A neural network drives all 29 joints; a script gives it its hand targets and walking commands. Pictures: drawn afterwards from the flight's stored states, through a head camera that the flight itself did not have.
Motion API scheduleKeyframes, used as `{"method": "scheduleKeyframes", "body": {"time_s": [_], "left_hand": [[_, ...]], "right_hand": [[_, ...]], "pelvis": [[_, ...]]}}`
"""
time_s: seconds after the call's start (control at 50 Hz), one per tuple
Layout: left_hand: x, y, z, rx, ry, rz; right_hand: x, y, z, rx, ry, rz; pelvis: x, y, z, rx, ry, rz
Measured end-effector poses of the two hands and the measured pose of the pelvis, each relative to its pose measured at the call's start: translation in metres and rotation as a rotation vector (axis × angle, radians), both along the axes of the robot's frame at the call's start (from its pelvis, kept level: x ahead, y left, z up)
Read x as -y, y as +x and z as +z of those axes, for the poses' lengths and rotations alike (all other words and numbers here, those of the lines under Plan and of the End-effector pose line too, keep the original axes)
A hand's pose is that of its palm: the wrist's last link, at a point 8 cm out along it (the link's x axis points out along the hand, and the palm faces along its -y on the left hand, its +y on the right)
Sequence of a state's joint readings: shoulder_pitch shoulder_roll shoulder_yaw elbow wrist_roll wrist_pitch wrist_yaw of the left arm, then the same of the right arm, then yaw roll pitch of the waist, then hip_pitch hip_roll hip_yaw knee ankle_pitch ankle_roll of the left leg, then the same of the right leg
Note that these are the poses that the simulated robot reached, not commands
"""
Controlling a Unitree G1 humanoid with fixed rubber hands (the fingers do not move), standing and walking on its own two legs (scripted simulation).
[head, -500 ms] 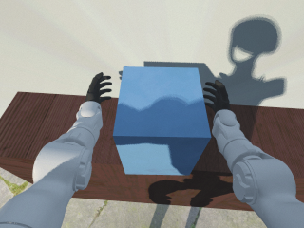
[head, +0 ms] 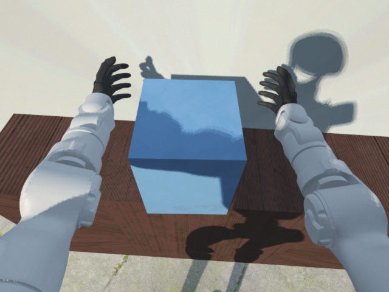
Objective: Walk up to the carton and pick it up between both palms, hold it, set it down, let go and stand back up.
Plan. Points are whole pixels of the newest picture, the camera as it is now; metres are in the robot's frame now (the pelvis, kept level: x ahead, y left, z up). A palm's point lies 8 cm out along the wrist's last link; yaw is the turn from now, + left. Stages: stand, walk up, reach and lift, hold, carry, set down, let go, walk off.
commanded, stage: set down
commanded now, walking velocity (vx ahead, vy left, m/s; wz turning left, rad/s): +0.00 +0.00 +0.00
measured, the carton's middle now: (188, 151) +0.43 +0.01 +0.01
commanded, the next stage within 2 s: none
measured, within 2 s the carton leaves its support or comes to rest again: neither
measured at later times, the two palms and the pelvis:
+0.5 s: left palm (90, 119) +0.44 +0.20 +0.12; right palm (284, 126) +0.41 -0.18 +0.11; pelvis +0.01 +0.00 +0.02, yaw +1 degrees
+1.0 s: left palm (82, 158) +0.38 +0.22 +0.07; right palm (283, 160) +0.36 -0.18 +0.07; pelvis +0.02 +0.01 +0.02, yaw +0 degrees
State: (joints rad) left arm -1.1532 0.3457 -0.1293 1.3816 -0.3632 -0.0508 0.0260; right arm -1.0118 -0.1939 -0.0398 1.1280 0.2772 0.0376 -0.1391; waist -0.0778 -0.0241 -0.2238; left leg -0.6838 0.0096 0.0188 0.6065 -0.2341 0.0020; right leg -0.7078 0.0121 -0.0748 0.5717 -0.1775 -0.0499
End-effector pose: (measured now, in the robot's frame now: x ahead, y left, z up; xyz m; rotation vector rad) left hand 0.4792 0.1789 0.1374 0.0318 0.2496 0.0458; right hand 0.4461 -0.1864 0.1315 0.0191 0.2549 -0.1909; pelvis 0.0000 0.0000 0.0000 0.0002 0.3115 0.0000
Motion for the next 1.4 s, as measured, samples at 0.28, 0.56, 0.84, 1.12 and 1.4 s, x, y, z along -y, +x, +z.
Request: {"method": "scheduleKeyframes", "body": {"time_s": [0.28, 0.56, 0.84, 1.12, 1.4], "left_hand": [[-0.025, -0.005, 0.038, -0.021, 0.014, 0.034], [-0.027, -0.053, -0.041, -0.079, -0.007, 0.001], [-0.04, -0.08, -0.051, -0.026, -0.009, 0.005], [-0.042, -0.126, -0.097, -0.063, -0.006, -0.001], [-0.05, -0.169, -0.128, -0.038, 0.01, 0.01]], "right_hand": [[-0.004, 0.002, 0.041, -0.026, 0.004, -0.037], [-0.007, -0.049, -0.039, -0.084, 0.047, -0.046], [-0.008, -0.069, -0.047, -0.011, 0.031, -0.03], [-0.01, -0.112, -0.092, -0.066, 0.046, -0.027], [-0.009, -0.146, -0.119, -0.059, 0.026, -0.014]], "pelvis": [[0.006, 0.01, 0.016, 0.105, -0.01, 0.019], [0.0, 0.014, 0.02, 0.2, -0.012, 0.007], [-0.007, 0.015, 0.02, 0.217, -0.016, -0.002], [-0.011, 0.021, 0.02, 0.279, -0.021, 0.004], [-0.013, 0.023, 0.016, 0.259, -0.02, 0.011]]}}
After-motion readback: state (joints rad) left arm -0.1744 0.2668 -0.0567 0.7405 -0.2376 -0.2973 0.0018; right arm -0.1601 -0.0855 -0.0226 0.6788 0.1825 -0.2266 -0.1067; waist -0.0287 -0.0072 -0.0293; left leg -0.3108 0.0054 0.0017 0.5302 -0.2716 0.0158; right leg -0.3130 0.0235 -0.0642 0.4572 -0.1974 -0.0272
